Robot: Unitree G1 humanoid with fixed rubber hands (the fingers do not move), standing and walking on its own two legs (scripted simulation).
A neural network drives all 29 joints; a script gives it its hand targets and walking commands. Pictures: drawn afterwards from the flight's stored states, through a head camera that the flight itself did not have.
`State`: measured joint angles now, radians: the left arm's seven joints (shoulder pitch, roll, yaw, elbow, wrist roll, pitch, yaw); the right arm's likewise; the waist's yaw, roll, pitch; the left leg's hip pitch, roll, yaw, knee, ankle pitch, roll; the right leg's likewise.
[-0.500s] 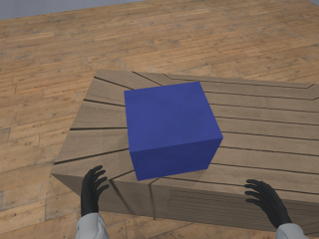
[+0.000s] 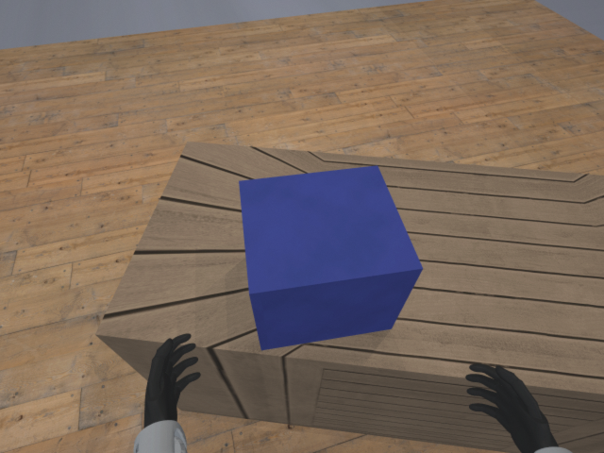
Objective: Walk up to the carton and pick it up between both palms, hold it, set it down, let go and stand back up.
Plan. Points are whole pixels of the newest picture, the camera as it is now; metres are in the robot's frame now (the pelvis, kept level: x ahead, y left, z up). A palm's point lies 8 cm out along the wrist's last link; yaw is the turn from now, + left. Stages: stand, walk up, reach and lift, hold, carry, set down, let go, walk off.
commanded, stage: set down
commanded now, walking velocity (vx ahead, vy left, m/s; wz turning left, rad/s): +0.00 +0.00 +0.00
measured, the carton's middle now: (318, 258) +0.43 +0.04 -0.05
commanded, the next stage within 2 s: let go in 1.66 s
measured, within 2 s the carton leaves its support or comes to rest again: neither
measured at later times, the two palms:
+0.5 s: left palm (150, 412) +0.17 +0.22 -0.05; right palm (513, 433) +0.21 -0.24 -0.06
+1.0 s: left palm (153, 422) +0.16 +0.22 -0.06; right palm (507, 440) +0.21 -0.23 -0.07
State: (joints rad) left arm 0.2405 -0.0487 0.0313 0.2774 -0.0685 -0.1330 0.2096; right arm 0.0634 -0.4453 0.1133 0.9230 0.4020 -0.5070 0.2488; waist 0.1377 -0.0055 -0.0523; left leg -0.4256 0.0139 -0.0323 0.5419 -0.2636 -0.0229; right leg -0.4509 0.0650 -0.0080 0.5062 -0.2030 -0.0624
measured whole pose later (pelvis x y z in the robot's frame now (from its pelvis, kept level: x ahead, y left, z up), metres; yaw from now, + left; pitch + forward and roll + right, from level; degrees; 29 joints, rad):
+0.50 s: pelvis +0.01 +0.02 +0.00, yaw +0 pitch +8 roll -2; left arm 0.29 -0.01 0.01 0.28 -0.07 -0.11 0.19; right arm 0.10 -0.41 0.09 0.92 0.40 -0.48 0.25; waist 0.14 -0.01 -0.03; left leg -0.39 0.01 -0.03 0.54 -0.29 0.00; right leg -0.38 0.06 -0.01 0.44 -0.19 -0.04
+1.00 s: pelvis +0.01 +0.02 +0.00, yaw +0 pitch +7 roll -2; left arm 0.29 0.01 -0.01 0.32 -0.07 -0.07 0.17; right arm 0.11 -0.37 0.07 0.92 0.38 -0.43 0.22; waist 0.14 -0.01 -0.02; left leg -0.37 0.01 -0.03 0.54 -0.29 0.00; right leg -0.36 0.06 -0.01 0.44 -0.20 -0.04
